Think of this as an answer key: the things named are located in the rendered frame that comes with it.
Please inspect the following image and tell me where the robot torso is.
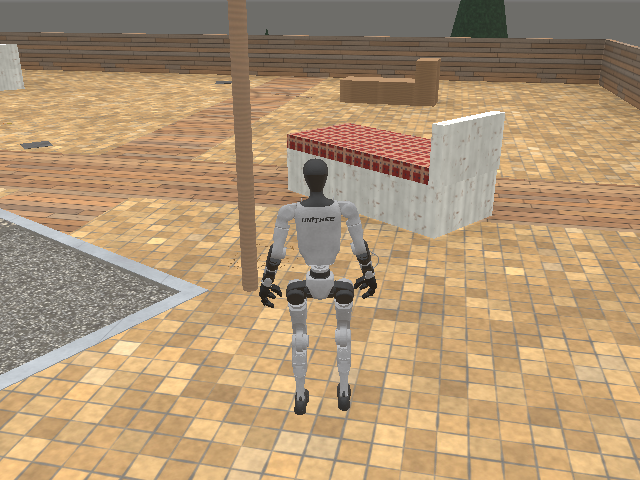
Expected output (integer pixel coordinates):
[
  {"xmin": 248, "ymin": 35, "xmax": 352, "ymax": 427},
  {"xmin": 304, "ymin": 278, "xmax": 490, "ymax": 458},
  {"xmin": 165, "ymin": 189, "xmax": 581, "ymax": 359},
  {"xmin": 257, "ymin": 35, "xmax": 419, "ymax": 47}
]
[{"xmin": 294, "ymin": 196, "xmax": 341, "ymax": 300}]

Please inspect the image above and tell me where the right robot upper arm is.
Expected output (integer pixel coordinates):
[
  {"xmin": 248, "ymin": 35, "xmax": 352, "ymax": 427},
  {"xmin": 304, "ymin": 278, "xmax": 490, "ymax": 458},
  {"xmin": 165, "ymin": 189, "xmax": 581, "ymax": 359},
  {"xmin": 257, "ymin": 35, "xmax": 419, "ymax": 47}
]
[{"xmin": 338, "ymin": 201, "xmax": 367, "ymax": 255}]

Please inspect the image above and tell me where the robot left hand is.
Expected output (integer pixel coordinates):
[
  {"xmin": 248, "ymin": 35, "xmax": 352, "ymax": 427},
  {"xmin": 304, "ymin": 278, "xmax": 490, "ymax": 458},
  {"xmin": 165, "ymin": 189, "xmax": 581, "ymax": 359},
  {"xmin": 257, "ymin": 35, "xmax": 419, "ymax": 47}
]
[{"xmin": 259, "ymin": 283, "xmax": 282, "ymax": 308}]

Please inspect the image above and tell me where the left robot forearm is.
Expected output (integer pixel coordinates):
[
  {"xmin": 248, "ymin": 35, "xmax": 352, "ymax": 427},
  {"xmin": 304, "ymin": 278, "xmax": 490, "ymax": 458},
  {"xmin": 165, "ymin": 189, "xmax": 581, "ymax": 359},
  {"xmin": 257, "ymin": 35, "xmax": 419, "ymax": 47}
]
[{"xmin": 261, "ymin": 244, "xmax": 281, "ymax": 287}]

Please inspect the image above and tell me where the left robot upper arm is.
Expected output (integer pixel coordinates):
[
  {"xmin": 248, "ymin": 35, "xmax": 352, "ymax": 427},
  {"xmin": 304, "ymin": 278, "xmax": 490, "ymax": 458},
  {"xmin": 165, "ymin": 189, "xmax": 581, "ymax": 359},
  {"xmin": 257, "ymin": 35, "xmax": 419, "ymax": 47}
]
[{"xmin": 270, "ymin": 203, "xmax": 296, "ymax": 260}]

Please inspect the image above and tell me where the right robot forearm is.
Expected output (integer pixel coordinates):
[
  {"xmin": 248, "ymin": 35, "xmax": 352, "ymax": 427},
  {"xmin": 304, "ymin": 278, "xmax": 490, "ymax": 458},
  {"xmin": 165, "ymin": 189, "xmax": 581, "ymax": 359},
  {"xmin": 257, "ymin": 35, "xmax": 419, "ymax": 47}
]
[{"xmin": 356, "ymin": 239, "xmax": 375, "ymax": 279}]

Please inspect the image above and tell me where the robot right shin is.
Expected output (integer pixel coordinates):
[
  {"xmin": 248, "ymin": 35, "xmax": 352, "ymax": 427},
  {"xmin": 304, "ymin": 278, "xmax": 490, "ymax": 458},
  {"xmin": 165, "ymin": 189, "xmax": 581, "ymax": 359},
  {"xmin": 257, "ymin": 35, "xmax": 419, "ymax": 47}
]
[{"xmin": 337, "ymin": 329, "xmax": 351, "ymax": 397}]

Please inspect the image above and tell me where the robot right hand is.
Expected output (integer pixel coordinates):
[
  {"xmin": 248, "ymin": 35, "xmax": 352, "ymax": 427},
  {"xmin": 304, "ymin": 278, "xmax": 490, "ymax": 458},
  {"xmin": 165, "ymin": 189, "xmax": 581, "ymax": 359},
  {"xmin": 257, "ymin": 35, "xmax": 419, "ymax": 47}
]
[{"xmin": 354, "ymin": 275, "xmax": 377, "ymax": 299}]

